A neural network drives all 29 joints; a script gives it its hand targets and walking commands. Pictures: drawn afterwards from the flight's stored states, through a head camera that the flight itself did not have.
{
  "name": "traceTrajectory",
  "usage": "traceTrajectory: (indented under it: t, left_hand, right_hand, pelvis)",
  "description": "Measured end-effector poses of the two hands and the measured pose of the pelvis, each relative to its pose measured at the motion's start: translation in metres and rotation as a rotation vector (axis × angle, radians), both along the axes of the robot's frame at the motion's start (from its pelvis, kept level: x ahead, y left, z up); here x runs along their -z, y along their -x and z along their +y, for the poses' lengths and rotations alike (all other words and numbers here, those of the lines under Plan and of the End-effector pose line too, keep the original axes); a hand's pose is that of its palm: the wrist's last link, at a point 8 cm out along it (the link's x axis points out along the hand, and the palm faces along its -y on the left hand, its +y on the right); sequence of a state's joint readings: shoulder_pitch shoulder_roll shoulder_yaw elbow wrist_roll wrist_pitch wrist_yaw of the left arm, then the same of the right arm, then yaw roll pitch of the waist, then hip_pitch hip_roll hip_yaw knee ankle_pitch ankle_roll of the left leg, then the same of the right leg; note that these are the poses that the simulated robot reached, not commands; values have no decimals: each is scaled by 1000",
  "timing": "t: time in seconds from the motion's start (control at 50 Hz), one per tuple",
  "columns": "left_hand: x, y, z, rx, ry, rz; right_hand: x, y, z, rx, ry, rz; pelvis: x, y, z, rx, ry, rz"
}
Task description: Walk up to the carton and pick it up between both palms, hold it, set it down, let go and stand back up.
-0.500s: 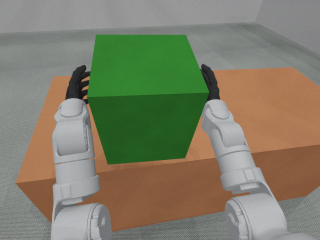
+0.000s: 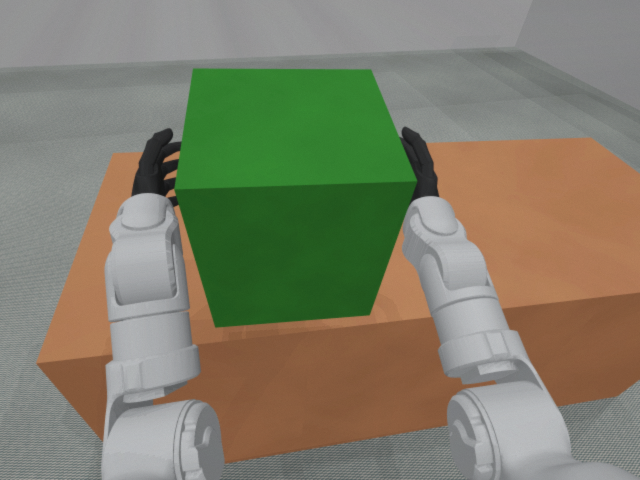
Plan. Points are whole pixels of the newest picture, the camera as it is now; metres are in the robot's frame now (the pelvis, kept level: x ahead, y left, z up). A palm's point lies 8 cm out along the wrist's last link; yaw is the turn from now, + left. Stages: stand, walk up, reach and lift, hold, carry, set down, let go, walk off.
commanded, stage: hold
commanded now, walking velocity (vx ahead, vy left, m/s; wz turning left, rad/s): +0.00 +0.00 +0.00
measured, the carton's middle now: (289, 203) +0.40 +0.01 +0.16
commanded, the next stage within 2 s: none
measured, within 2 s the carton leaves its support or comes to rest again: neither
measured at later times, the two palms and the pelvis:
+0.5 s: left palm (158, 199) +0.36 +0.16 +0.20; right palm (422, 195) +0.36 -0.14 +0.20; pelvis +0.00 +0.00 +0.00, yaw +0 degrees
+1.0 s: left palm (156, 203) +0.36 +0.16 +0.20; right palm (419, 201) +0.36 -0.14 +0.19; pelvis +0.00 +0.00 +0.00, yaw +0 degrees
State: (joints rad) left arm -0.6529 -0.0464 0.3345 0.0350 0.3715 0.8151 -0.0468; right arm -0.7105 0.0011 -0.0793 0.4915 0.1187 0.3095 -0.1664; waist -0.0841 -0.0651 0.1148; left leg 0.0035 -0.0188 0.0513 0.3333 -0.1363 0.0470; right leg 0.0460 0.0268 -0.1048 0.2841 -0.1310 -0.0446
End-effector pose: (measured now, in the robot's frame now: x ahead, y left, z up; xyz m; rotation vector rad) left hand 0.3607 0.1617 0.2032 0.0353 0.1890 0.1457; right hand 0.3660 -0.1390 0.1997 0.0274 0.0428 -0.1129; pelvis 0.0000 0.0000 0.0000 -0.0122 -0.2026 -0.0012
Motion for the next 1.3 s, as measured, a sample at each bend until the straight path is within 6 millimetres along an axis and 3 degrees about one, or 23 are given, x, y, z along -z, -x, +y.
traceTrajectory:
  t: [0.36,1.3]
  left_hand:
    - [2,-1,-7,9,-8,2]
    - [2,0,-1,1,6,4]
  right_hand:
    - [4,1,-7,9,-2,1]
    - [-1,0,-1,-1,7,-5]
  pelvis:
    - [0,-3,-1,5,0,-6]
    - [0,-2,1,0,1,-3]
